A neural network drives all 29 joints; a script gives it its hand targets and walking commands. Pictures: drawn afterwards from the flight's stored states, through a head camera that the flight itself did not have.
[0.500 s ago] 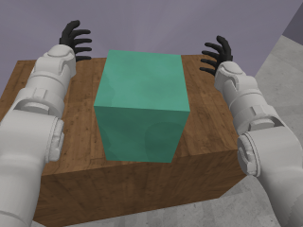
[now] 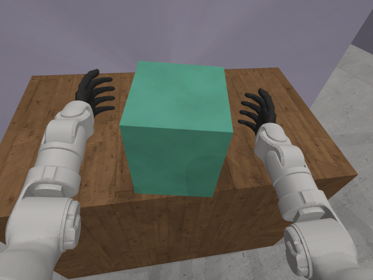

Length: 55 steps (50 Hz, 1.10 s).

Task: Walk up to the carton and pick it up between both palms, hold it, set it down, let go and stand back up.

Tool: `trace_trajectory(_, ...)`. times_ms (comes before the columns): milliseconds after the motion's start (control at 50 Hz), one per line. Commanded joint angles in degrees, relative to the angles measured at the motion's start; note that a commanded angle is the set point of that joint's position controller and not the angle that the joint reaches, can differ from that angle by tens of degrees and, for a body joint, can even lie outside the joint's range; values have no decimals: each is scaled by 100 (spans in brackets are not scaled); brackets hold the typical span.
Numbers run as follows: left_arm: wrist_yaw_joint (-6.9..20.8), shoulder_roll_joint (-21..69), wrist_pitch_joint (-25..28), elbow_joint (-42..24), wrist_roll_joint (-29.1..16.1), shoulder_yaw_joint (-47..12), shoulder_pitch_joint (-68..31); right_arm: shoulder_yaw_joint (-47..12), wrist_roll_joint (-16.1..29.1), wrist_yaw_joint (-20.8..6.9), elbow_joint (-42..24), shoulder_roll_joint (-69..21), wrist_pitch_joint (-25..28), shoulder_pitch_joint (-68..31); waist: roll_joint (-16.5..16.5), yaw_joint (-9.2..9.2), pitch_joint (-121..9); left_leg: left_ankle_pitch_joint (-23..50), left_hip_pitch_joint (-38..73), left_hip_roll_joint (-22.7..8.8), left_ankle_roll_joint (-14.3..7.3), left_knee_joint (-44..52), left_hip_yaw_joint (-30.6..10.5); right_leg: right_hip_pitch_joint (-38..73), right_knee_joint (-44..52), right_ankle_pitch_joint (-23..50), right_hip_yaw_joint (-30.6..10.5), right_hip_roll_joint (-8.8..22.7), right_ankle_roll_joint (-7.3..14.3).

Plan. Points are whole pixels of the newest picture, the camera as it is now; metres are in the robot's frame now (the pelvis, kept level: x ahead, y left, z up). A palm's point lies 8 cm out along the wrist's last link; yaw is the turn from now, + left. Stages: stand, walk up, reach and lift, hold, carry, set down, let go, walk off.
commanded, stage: set down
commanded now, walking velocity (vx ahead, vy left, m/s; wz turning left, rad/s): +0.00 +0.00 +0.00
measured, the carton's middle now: (177, 132) +0.44 +0.03 +0.06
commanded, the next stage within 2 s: none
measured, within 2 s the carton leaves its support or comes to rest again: neither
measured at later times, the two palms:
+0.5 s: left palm (81, 151) +0.34 +0.23 +0.09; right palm (267, 162) +0.34 -0.16 +0.08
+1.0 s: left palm (77, 200) +0.26 +0.23 +0.03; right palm (271, 207) +0.26 -0.17 +0.03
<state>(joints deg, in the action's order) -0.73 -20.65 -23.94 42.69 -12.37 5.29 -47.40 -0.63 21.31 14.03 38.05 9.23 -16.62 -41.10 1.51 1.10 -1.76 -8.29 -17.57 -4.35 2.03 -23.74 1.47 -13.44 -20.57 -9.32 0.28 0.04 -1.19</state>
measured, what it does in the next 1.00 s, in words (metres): stands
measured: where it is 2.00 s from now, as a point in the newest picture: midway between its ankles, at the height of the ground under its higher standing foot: outside the picture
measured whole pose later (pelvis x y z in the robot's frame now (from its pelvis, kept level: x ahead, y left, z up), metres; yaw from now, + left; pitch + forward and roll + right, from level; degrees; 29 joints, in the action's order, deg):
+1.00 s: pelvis +0.03 +0.00 +0.00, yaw -1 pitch -3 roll +0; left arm 1.8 -15.5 -10.4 2.9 -12.5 1.7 6.6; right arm -2.9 11.6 10.8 1.6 4.8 -3.4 11.4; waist 1.1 -2.9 5.0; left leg -9.8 -6.3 -3.1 1.8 -19.7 3.0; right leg -3.9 -18.9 -11.6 -1.4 1.1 -1.5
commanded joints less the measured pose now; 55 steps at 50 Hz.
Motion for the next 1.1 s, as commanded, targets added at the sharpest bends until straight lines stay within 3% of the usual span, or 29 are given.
trace_trajectory(0,37,-826,224,-1619,34,200,-2329,302,-107,12,-1528,736,284,-2466,-559,13,-2901,1310,1908,484,33,-102,278,360,183,943,328,-370,-31)
trace_trajectory(220,126,-601,91,-2822,152,271,-925,371,-348,-34,-2425,510,352,-1124,-521,-84,-2194,1086,1914,474,34,74,297,389,259,534,299,-338,-6)
trace_trajectory(500,171,-333,185,-4433,176,267,1180,262,-588,-127,-3911,294,598,1027,-445,-194,-1709,1228,2078,449,28,231,304,663,332,656,177,-277,10)
trace_trajectory(640,225,-276,532,-4736,177,293,2120,95,-719,-199,-4382,111,818,2049,-315,-331,-1264,1079,1992,476,-30,372,313,760,409,590,35,-187,9)
trace_trajectory(860,267,-191,1442,-5062,26,67,3771,-39,-970,-287,-4875,-90,1448,3706,-285,-383,-742,1101,2080,479,-11,395,260,564,544,450,-84,-96,53)
trace_trajectory(940,245,-131,1775,-5187,-25,-57,4543,-89,-1021,-350,-4878,-135,1684,4472,-324,-398,-638,1286,2205,455,30,351,232,504,574,447,-102,-95,94)
trace_trajectory(1080,178,-129,2054,-5178,-71,-281,5030,-38,-1116,-485,-4630,-85,1912,4895,-472,-393,-463,1410,2181,384,95,287,179,317,602,266,-109,-106,181)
